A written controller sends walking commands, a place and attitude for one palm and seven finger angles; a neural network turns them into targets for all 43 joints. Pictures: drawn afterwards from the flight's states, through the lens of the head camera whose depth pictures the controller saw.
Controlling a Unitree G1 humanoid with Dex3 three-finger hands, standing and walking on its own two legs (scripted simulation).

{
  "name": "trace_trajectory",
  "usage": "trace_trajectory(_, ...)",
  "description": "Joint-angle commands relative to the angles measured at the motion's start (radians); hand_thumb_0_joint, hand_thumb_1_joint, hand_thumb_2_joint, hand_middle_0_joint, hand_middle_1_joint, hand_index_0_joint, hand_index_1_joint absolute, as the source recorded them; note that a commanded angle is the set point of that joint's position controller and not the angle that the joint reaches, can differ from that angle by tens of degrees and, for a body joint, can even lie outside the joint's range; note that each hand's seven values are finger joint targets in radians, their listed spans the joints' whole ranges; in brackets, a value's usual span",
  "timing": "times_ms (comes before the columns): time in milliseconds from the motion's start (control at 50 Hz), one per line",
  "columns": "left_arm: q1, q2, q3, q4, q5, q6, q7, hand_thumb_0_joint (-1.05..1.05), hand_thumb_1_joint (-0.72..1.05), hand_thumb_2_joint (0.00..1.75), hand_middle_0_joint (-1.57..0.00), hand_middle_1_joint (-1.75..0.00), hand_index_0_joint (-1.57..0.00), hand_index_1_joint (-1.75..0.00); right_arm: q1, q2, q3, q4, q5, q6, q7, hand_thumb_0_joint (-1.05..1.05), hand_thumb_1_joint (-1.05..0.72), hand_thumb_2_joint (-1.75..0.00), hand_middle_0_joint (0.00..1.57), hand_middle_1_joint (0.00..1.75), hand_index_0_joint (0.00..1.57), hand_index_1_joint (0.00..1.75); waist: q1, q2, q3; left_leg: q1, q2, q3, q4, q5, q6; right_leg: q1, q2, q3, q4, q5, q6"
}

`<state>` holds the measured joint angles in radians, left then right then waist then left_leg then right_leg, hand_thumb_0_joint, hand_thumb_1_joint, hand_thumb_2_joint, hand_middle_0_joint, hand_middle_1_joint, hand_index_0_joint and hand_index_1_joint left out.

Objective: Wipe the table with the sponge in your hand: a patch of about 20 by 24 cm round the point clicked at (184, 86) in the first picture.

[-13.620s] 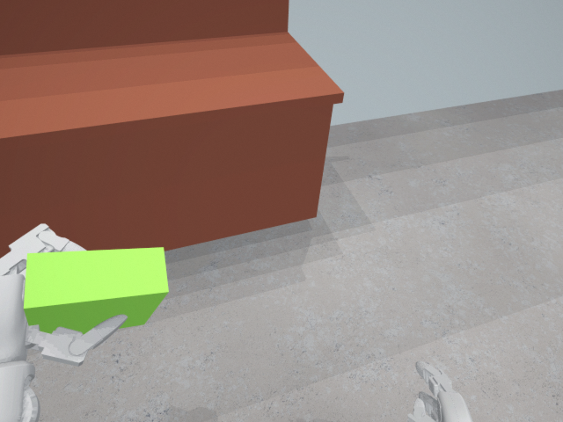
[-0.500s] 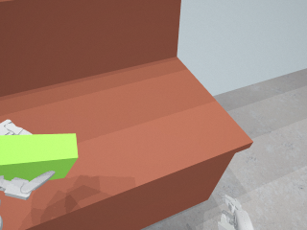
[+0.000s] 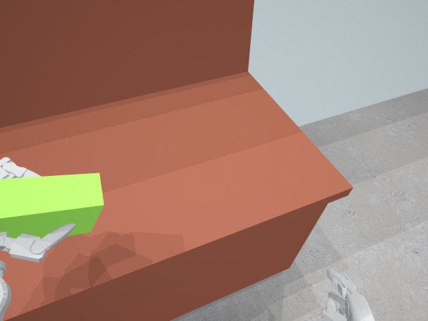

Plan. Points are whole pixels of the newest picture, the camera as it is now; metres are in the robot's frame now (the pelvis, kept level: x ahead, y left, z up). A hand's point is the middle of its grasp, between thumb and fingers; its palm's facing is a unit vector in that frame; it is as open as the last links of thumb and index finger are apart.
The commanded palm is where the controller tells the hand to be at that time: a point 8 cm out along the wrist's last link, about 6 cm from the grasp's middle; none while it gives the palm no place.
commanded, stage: come to a stop and stand still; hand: left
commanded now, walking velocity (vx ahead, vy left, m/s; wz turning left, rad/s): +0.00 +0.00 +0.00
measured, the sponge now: (66, 209) +0.24 +0.25 +0.14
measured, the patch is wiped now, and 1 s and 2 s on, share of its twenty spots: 0.00 0.00 0.00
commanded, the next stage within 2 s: look again from close up in 1.48 s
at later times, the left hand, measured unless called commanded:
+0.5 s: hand (8, 217) +0.22 +0.32 +0.14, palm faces +0.38 -0.84 -0.38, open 9.4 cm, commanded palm +0.16 +0.35 +0.18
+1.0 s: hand (27, 215) +0.22 +0.30 +0.14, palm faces +0.38 -0.83 -0.40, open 9.4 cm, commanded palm +0.17 +0.33 +0.18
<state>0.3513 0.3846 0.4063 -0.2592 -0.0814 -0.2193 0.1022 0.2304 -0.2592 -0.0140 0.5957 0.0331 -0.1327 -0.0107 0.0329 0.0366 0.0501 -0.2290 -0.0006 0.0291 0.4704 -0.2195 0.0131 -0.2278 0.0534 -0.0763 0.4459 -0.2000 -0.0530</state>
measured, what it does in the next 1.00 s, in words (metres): stands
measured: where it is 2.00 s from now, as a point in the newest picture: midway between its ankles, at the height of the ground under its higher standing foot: outside the picture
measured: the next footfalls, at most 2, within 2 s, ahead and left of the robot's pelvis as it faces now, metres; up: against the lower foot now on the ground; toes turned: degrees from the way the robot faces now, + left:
none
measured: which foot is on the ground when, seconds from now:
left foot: down 0.00-1.00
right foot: down 0.00-1.00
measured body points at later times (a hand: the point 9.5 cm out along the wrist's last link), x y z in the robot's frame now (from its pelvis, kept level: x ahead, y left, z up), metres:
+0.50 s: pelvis +0.00 +0.07 +0.00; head +0.02 +0.09 +0.45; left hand +0.19 +0.37 +0.16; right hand +0.19 -0.13 -0.07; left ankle +0.02 +0.11 -0.74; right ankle +0.03 -0.07 -0.74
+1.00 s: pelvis +0.02 +0.04 +0.00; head +0.04 +0.05 +0.45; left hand +0.19 +0.34 +0.17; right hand +0.20 -0.18 -0.07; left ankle +0.02 +0.11 -0.74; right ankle +0.03 -0.07 -0.74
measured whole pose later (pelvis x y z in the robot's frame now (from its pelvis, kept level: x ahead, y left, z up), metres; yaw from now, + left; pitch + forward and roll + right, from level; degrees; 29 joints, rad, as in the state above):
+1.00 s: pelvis +0.02 +0.04 +0.00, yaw +2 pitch +0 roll -1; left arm 0.47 0.35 0.34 -0.42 -0.04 -0.20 0.09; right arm 0.20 -0.22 0.02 0.58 0.01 -0.11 -0.04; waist 0.02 0.00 0.05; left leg -0.21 -0.05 0.02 0.42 -0.21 0.07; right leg -0.19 0.01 -0.07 0.38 -0.18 -0.02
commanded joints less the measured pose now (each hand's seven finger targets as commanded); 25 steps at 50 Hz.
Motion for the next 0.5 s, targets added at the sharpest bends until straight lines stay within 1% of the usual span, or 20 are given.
trace_trajectory(0, -0.095, 0.158, -0.024, -0.391, 0.022, -0.068, 0.009, 0.00, 0.10, 1.30, -1.20, -1.60, -1.20, -1.60, -0.124, -0.068, -0.017, -0.182, -0.010, -0.076, -0.011, 0.00, -0.90, -0.90, 0.20, 0.30, 0.20, 0.30, 0.012, -0.152, -0.079, 0.029, 0.029, -0.068, -0.045, -0.078, 0.043, -0.045, -0.166, 0.202, -0.221, -0.255, 0.094)
trace_trajectory(20, -0.143, 0.196, 0.009, -0.439, 0.030, -0.077, 0.015, 0.00, 0.10, 1.30, -1.20, -1.60, -1.20, -1.60, -0.123, -0.071, -0.013, -0.179, -0.017, -0.082, -0.018, 0.00, -0.90, -0.90, 0.20, 0.30, 0.20, 0.30, 0.006, -0.157, -0.073, 0.031, 0.017, -0.071, -0.041, -0.105, 0.036, -0.067, -0.173, 0.215, -0.241, -0.328, 0.063)
trace_trajectory(40, -0.165, 0.236, 0.053, -0.469, 0.036, -0.084, 0.024, 0.00, 0.10, 1.30, -1.20, -1.60, -1.20, -1.60, -0.129, -0.069, -0.011, -0.181, -0.022, -0.088, -0.025, 0.00, -0.90, -0.90, 0.20, 0.30, 0.20, 0.30, 0.004, -0.132, -0.074, 0.037, 0.013, -0.072, -0.031, -0.114, 0.036, -0.083, -0.182, 0.229, -0.250, -0.366, 0.046)
trace_trajectory(60, -0.217, 0.324, 0.128, -0.539, 0.046, -0.089, 0.038, 0.00, 0.10, 1.30, -1.20, -1.60, -1.20, -1.60, -0.151, -0.076, -0.009, -0.167, -0.026, -0.085, -0.033, 0.00, -0.90, -0.90, 0.20, 0.30, 0.20, 0.30, 0.001, -0.040, -0.068, 0.060, 0.020, -0.079, -0.042, -0.124, 0.031, -0.115, -0.179, 0.237, -0.242, -0.373, 0.027)
trace_trajectory(80, -0.200, 0.275, 0.102, -0.508, 0.043, -0.094, 0.037, 0.00, 0.10, 1.30, -1.20, -1.60, -1.20, -1.60, -0.142, -0.060, -0.003, -0.168, -0.032, -0.089, -0.038, 0.00, -0.90, -0.90, 0.20, 0.30, 0.20, 0.30, -0.006, 0.002, -0.073, 0.020, 0.032, -0.101, -0.069, -0.168, 0.039, -0.082, -0.177, 0.217, -0.221, -0.368, 0.023)
trace_trajectory(120, -0.184, 0.255, 0.099, -0.524, 0.039, -0.096, 0.039, 0.00, 0.10, 1.30, -1.20, -1.60, -1.20, -1.60, -0.124, -0.056, -0.003, -0.177, -0.029, -0.098, -0.036, 0.00, -0.90, -0.90, 0.20, 0.30, 0.20, 0.30, -0.004, 0.149, -0.092, -0.065, 0.062, -0.151, -0.136, -0.225, 0.046, 0.024, -0.138, 0.206, -0.152, -0.279, 0.025)
trace_trajectory(160, -0.172, 0.278, 0.137, -0.537, 0.044, -0.104, 0.040, 0.00, 0.10, 1.30, -1.20, -1.60, -1.20, -1.60, -0.129, -0.055, -0.002, -0.170, -0.027, -0.110, -0.031, 0.00, -0.90, -0.90, 0.20, 0.30, 0.20, 0.30, 0.000, 0.226, -0.123, -0.109, 0.100, -0.185, -0.195, -0.253, 0.049, 0.118, -0.101, 0.158, -0.061, -0.142, 0.027)
trace_trajectory(180, -0.168, 0.234, 0.106, -0.529, 0.040, -0.114, 0.033, 0.00, 0.10, 1.30, -1.20, -1.60, -1.20, -1.60, -0.118, -0.052, 0.001, -0.170, -0.032, -0.113, -0.029, 0.00, -0.90, -0.90, 0.20, 0.30, 0.20, 0.30, -0.001, 0.227, -0.134, -0.142, 0.116, -0.200, -0.220, -0.260, 0.053, 0.164, -0.089, 0.123, -0.020, -0.092, 0.030)
trace_trajectory(200, -0.155, 0.237, 0.113, -0.523, 0.040, -0.119, 0.029, 0.00, 0.10, 1.30, -1.20, -1.60, -1.20, -1.60, -0.114, -0.052, -0.001, -0.174, -0.031, -0.120, -0.026, 0.00, -0.90, -0.90, 0.20, 0.30, 0.20, 0.30, 0.003, 0.210, -0.148, -0.157, 0.123, -0.209, -0.226, -0.235, 0.052, 0.204, -0.084, 0.110, 0.004, -0.049, 0.030)
trace_trajectory(220, -0.120, 0.213, 0.104, -0.490, 0.038, -0.122, 0.023, 0.00, 0.10, 1.30, -1.20, -1.60, -1.20, -1.60, -0.105, -0.053, -0.002, -0.172, -0.032, -0.126, -0.021, 0.00, -0.90, -0.90, 0.20, 0.30, 0.20, 0.30, 0.005, 0.183, -0.152, -0.157, 0.122, -0.207, -0.220, -0.204, 0.048, 0.213, -0.086, 0.107, 0.004, -0.027, 0.029)
trace_trajectory(240, -0.076, 0.186, 0.085, -0.459, 0.039, -0.122, 0.015, 0.00, 0.10, 1.30, -1.20, -1.60, -1.20, -1.60, -0.095, -0.054, -0.006, -0.169, -0.032, -0.129, -0.016, 0.00, -0.90, -0.90, 0.20, 0.30, 0.20, 0.30, 0.004, 0.146, -0.159, -0.131, 0.120, -0.195, -0.207, -0.167, 0.044, 0.202, -0.089, 0.109, -0.004, -0.009, 0.029)
trace_trajectory(260, 0.004, 0.133, 0.059, -0.382, 0.038, -0.111, 0.010, 0.00, 0.10, 1.30, -1.20, -1.60, -1.20, -1.60, -0.101, -0.050, -0.002, -0.159, -0.027, -0.132, -0.010, 0.00, -0.90, -0.90, 0.20, 0.30, 0.20, 0.30, 0.004, 0.123, -0.158, -0.089, 0.120, -0.187, -0.208, -0.126, 0.034, 0.169, -0.085, 0.102, -0.017, 0.000, 0.029)
trace_trajectory(280, 0.030, 0.108, 0.028, -0.360, 0.038, -0.106, 0.002, 0.00, 0.10, 1.30, -1.20, -1.60, -1.20, -1.60, -0.074, -0.060, -0.003, -0.154, -0.031, -0.125, -0.006, 0.00, -0.90, -0.90, 0.20, 0.30, 0.20, 0.30, -0.002, 0.066, -0.145, -0.100, 0.127, -0.212, -0.219, -0.109, 0.030, 0.158, -0.080, 0.098, -0.024, 0.003, 0.033)
trace_trajectory(340, 0.044, 0.088, -0.001, -0.293, 0.046, -0.082, -0.010, 0.00, 0.10, 1.30, -1.20, -1.60, -1.20, -1.60, -0.061, -0.072, -0.013, -0.153, -0.024, -0.112, 0.001, 0.00, -0.90, -0.90, 0.20, 0.30, 0.20, 0.30, -0.005, -0.016, -0.090, -0.122, 0.150, -0.220, -0.246, -0.107, 0.008, 0.122, -0.082, 0.100, -0.022, -0.001, 0.040)
trace_trajectory(360, 0.038, 0.080, -0.004, -0.287, 0.049, -0.075, -0.006, 0.00, 0.10, 1.30, -1.20, -1.60, -1.20, -1.60, -0.082, -0.069, -0.010, -0.149, -0.017, -0.109, 0.001, 0.00, -0.90, -0.90, 0.20, 0.30, 0.20, 0.30, -0.008, -0.019, -0.088, -0.083, 0.144, -0.210, -0.247, -0.065, -0.008, 0.094, -0.073, 0.094, -0.027, 0.010, 0.042)
trace_trajectory(380, 0.004, 0.072, -0.025, -0.285, 0.049, -0.076, -0.011, 0.00, 0.10, 1.30, -1.20, -1.60, -1.20, -1.60, -0.068, -0.076, -0.010, -0.150, -0.025, -0.099, -0.002, 0.00, -0.90, -0.90, 0.20, 0.30, 0.20, 0.30, -0.012, -0.029, -0.078, -0.091, 0.145, -0.223, -0.257, -0.054, -0.017, 0.087, -0.070, 0.087, -0.032, 0.011, 0.045)
trace_trajectory(420, -0.059, 0.120, 0.011, -0.321, 0.056, -0.077, -0.006, 0.00, 0.10, 1.30, -1.20, -1.60, -1.20, -1.60, -0.068, -0.077, -0.016, -0.154, -0.028, -0.093, -0.010, 0.00, -0.90, -0.90, 0.20, 0.30, 0.20, 0.30, -0.010, -0.024, -0.096, -0.054, 0.148, -0.219, -0.244, 0.020, -0.042, 0.094, -0.078, 0.091, -0.034, 0.034, 0.043)
trace_trajectory(440, -0.093, 0.126, 0.009, -0.358, 0.059, -0.081, -0.004, 0.00, 0.10, 1.30, -1.20, -1.60, -1.20, -1.60, -0.075, -0.072, -0.016, -0.161, -0.028, -0.090, -0.013, 0.00, -0.90, -0.90, 0.20, 0.30, 0.20, 0.30, -0.010, -0.023, -0.114, -0.026, 0.143, -0.210, -0.230, 0.056, -0.051, 0.099, -0.082, 0.092, -0.036, 0.043, 0.040)
trace_trajectory(460, -0.150, 0.173, 0.046, -0.428, 0.065, -0.083, 0.004, 0.00, 0.10, 1.30, -1.20, -1.60, -1.20, -1.60, -0.102, -0.069, -0.010, -0.162, -0.026, -0.089, -0.017, 0.00, -0.90, -0.90, 0.20, 0.30, 0.20, 0.30, -0.013, 0.019, -0.129, 0.006, 0.133, -0.191, -0.227, 0.095, -0.058, 0.095, -0.074, 0.086, -0.019, 0.049, 0.042)
trace_trajectory(480, -0.156, 0.140, 0.014, -0.427, 0.059, -0.091, 0.000, 0.00, 0.10, 1.30, -1.20, -1.60, -1.20, -1.60, -0.098, -0.068, -0.005, -0.163, -0.036, -0.084, -0.021, 0.00, -0.90, -0.90, 0.20, 0.30, 0.20, 0.30, -0.011, 0.042, -0.133, 0.001, 0.131, -0.199, -0.232, 0.101, -0.056, 0.100, -0.071, 0.076, -0.016, 0.042, 0.041)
